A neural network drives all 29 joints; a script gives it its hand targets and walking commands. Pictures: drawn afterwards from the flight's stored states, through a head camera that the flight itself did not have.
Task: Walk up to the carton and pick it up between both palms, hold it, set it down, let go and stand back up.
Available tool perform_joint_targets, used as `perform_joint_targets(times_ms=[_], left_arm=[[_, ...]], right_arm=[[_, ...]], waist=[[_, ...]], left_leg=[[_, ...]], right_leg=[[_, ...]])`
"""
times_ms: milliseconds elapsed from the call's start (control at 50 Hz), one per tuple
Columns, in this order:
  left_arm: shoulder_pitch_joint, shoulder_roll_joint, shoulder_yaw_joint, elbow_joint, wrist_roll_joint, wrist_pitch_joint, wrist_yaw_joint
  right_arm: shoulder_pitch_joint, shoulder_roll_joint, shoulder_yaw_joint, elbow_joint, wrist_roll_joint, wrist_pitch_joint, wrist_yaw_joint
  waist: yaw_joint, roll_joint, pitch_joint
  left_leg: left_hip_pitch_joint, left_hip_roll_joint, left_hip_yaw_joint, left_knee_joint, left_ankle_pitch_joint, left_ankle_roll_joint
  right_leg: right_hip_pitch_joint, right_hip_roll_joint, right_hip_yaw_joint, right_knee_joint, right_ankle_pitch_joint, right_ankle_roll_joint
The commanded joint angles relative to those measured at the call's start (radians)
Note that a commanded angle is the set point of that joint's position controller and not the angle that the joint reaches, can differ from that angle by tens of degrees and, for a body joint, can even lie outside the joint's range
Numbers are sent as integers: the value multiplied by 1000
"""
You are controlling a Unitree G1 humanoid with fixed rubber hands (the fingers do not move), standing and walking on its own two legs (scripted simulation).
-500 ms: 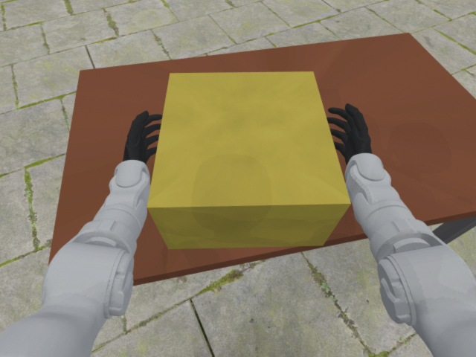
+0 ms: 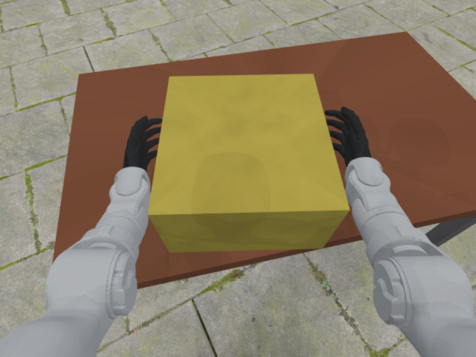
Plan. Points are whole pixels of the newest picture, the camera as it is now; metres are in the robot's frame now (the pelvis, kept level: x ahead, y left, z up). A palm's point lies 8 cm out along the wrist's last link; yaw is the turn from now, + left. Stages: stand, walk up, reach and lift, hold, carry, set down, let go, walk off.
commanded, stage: reach and lift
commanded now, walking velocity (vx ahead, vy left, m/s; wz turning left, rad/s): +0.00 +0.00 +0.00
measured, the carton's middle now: (243, 160) +0.46 +0.01 +0.02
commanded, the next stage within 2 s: none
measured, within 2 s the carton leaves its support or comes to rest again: leaves its support in 0.80 s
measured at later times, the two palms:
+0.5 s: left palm (138, 162) +0.43 +0.19 +0.05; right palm (357, 159) +0.43 -0.18 +0.07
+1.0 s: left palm (128, 162) +0.41 +0.20 +0.09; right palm (363, 160) +0.41 -0.18 +0.10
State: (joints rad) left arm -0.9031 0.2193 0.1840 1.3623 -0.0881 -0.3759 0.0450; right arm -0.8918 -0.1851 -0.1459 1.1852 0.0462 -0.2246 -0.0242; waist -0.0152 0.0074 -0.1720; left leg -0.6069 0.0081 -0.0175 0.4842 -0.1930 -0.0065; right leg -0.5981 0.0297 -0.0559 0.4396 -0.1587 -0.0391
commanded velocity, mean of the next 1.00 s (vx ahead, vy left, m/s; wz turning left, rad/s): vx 0.00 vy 0.00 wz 0.00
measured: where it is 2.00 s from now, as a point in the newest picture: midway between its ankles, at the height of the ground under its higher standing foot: outside the picture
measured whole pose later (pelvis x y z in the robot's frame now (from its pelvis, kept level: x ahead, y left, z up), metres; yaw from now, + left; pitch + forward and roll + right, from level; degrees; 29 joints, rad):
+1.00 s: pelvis +0.00 +0.02 +0.01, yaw -1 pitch +14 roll -1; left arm -0.77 0.13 0.24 1.19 0.02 -0.47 0.07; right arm -0.72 -0.17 -0.25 1.08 -0.13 -0.42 -0.03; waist 0.01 0.01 -0.15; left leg -0.45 0.00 0.01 0.36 -0.14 0.02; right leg -0.43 0.02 -0.04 0.28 -0.09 -0.02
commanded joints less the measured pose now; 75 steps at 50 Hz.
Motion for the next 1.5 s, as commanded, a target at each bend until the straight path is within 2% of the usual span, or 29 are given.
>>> perform_joint_targets(times_ms=[0,60,140,260,360,480,580,640,760,860,940,1020,1100,1160,1220,1260,1360,1420,1480], left_arm=[[-538,-589,-139,-175,148,-76,-190],[-513,-574,-120,-184,165,-65,-187],[-473,-576,-117,-202,176,-43,-181],[-452,-617,-155,-260,178,-19,-150],[-431,-664,-205,-317,167,-3,-126],[-415,-684,-211,-337,161,14,-123],[-442,-707,-240,-378,146,8,-117],[-471,-730,-263,-408,134,-10,-110],[-569,-785,-298,-474,127,-91,-99],[-562,-756,-246,-409,171,-134,-116],[-558,-707,-170,-339,222,-158,-134],[-571,-662,-83,-269,274,-155,-143],[-599,-626,-31,-231,305,-122,-137],[-644,-615,-30,-259,301,-97,-119],[-673,-620,-58,-295,281,-73,-102],[-675,-627,-84,-324,266,-55,-94],[-639,-661,-170,-368,216,-9,-84],[-613,-680,-213,-379,181,2,-89],[-589,-702,-264,-412,145,2,-94]], right_arm=[[-394,689,143,-183,-156,-75,126],[-352,692,133,-176,-184,-65,130],[-320,678,126,-190,-206,-58,140],[-296,670,134,-192,-198,-60,161],[-295,667,166,-211,-168,-70,170],[-304,676,190,-236,-152,-64,166],[-320,694,214,-271,-146,-74,160],[-347,709,225,-305,-151,-97,156],[-431,738,265,-382,-172,-200,138],[-450,727,256,-346,-217,-269,120],[-445,687,174,-250,-291,-331,110],[-465,634,50,-151,-387,-376,105],[-497,590,-76,-84,-469,-385,100],[-534,585,-121,-66,-497,-384,102],[-564,594,-112,-67,-492,-378,105],[-564,597,-94,-60,-473,-369,108],[-574,598,6,-88,-377,-351,111],[-581,604,86,-134,-306,-336,110],[-565,621,167,-188,-241,-314,102]], waist=[[-10,16,-591],[-5,6,-516],[5,5,-459],[17,49,-478],[17,66,-495],[20,27,-468],[20,33,-520],[15,35,-590],[14,37,-730],[21,-6,-669],[16,-45,-579],[15,-70,-510],[18,-67,-473],[27,-42,-525],[35,-14,-619],[38,15,-672],[54,48,-777],[64,45,-790],[59,38,-793]], left_leg=[[145,-16,42,-89,234,-18],[133,-17,43,-132,190,-12],[179,-12,49,-150,202,-16],[322,5,51,-114,345,-47],[407,15,43,-76,484,-68],[402,15,34,-79,491,-56],[392,11,31,-78,507,-55],[407,13,29,-67,543,-60],[417,13,26,-42,633,-74],[343,8,39,-85,501,-49],[300,5,61,-142,337,-32],[282,5,85,-200,165,-18],[267,1,112,-236,27,-4],[272,-3,125,-239,-17,1],[263,-7,132,-230,-23,2],[277,-5,131,-217,17,-5],[354,-5,115,-150,228,-31],[382,-8,101,-121,321,-39],[408,-8,79,-98,405,-46]], right_leg=[[644,-74,59,6,520,69],[660,-76,59,-16,488,70],[639,-68,49,-44,436,62],[538,-42,30,-75,391,35],[493,-26,20,-86,424,22],[519,-28,28,-86,456,31],[535,-33,35,-77,495,31],[536,-31,31,-72,530,32],[568,-27,25,-52,642,39],[610,-38,23,-54,610,51],[599,-47,12,-87,469,50],[535,-52,-5,-132,265,41],[454,-53,-21,-163,76,29],[403,-54,-26,-165,21,21],[392,-54,-21,-152,38,18],[393,-51,-20,-145,72,16],[404,-25,-26,-129,239,16],[436,-12,-22,-121,326,23],[466,-1,-14,-116,412,32]])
